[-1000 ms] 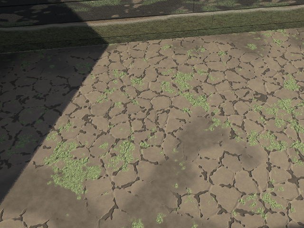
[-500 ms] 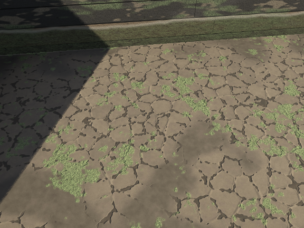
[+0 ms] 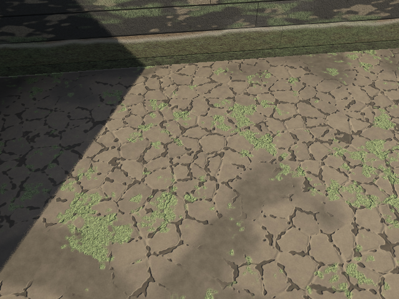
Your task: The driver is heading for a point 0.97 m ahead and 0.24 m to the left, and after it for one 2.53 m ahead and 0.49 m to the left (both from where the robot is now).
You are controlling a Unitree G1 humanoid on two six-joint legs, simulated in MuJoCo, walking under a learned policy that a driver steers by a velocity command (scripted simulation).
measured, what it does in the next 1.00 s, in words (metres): stands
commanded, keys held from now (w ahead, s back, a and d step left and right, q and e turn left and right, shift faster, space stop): w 0.16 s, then no key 0.84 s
